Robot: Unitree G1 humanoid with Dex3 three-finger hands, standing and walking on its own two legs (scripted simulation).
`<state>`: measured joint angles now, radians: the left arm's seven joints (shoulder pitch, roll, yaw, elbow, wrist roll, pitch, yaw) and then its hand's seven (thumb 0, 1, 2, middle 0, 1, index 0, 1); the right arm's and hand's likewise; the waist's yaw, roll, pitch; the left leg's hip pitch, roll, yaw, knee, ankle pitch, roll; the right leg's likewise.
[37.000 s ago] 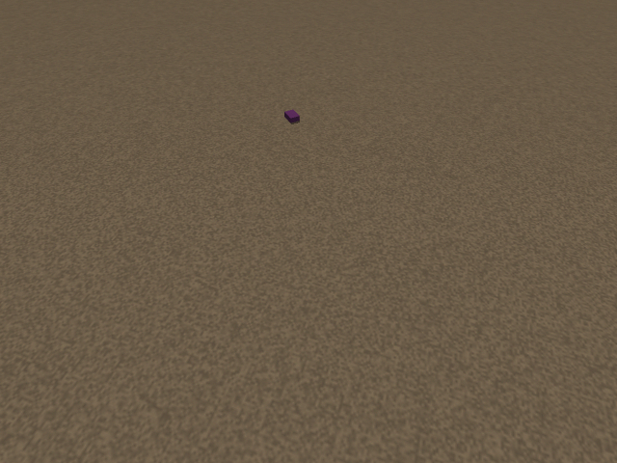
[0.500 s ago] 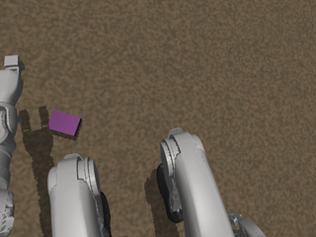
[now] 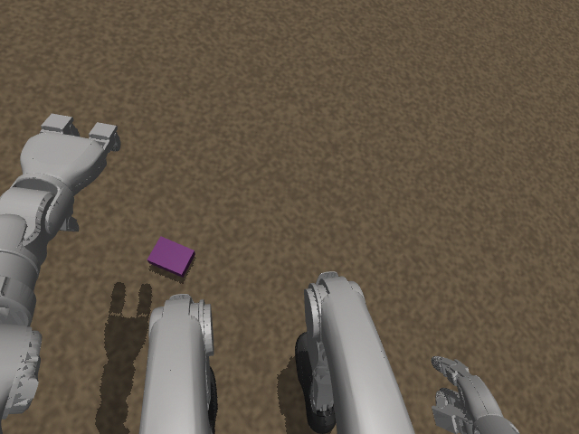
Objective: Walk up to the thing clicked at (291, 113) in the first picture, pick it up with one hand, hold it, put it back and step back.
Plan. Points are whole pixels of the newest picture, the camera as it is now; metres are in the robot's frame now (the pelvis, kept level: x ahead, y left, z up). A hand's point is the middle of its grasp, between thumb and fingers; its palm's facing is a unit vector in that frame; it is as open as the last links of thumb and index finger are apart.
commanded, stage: go down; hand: left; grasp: from above
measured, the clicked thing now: (171, 256) +0.46 +0.17 -0.41
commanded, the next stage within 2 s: approach in 1.82 s
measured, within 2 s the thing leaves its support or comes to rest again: neither
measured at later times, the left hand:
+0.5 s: hand (55, 171) +0.46 +0.25 +0.00, palm faces -0.43 +0.06 -0.90, open 14.1 cm
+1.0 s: hand (44, 152) +0.47 +0.25 +0.03, palm faces -0.43 +0.06 -0.90, open 13.9 cm
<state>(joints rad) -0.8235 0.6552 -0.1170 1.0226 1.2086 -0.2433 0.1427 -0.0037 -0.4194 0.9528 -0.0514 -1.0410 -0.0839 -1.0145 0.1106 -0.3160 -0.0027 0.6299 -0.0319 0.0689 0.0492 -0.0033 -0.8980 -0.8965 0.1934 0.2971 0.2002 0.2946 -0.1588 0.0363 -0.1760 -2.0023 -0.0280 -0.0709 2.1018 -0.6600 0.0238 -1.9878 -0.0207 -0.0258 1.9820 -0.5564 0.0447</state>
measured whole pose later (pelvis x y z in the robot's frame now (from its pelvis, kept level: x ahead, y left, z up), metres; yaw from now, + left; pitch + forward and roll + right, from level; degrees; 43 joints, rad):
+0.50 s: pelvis +0.02 +0.00 +0.07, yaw +1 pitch +32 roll -5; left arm -0.73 0.66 -0.05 0.99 1.15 -0.36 0.08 0.00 -0.49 0.98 -0.06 -1.02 -0.07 -1.01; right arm 0.25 -0.27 0.01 0.68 -0.01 0.05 0.00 0.00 -0.90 -0.90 0.20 0.30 0.20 0.30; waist -0.16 0.04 -0.18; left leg -1.77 -0.01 -0.05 1.86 -0.65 0.02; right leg -1.77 -0.02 -0.01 1.76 -0.55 0.05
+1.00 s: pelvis +0.03 +0.00 +0.12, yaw +1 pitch +31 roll -5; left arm -0.72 0.60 -0.08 1.05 1.19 -0.27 0.15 0.00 -0.45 0.91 -0.05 -1.06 -0.10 -1.03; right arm 0.23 -0.25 -0.03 0.70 -0.01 0.05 0.01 0.00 -0.91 -0.90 0.20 0.30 0.20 0.30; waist -0.15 0.04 -0.20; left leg -1.62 -0.01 -0.05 1.72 -0.64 0.02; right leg -1.62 -0.01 -0.01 1.62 -0.54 0.04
